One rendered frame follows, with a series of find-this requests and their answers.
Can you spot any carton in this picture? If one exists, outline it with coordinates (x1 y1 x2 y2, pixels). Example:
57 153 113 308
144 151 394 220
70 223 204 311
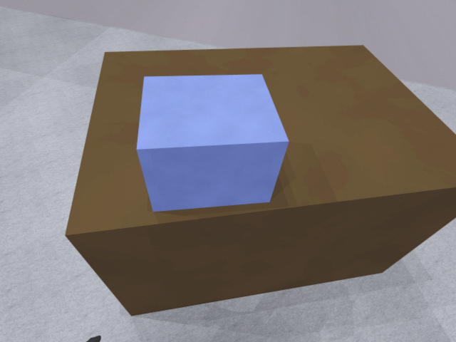
137 74 289 212

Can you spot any pedestal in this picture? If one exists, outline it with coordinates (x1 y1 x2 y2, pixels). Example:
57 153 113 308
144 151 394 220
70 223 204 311
65 45 456 316

